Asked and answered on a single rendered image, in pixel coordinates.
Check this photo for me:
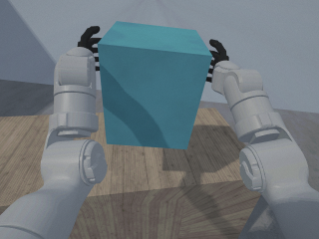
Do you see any left robot upper arm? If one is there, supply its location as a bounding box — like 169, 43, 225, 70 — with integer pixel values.
0, 139, 108, 239

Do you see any robot left hand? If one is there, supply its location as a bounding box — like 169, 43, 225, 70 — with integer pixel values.
77, 26, 102, 71

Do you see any right robot upper arm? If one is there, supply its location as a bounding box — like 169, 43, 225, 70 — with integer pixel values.
239, 138, 319, 239

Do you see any pedestal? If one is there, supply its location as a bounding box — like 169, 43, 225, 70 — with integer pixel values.
0, 108, 261, 239

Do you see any carton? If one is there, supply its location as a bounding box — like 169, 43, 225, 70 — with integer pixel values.
97, 21, 212, 149

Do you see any left robot forearm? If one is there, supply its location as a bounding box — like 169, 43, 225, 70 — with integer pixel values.
40, 47, 99, 178

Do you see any robot right hand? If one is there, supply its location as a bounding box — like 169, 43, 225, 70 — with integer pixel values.
206, 39, 229, 83

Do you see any right robot forearm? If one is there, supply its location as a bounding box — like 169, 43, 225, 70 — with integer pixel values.
211, 60, 309, 179

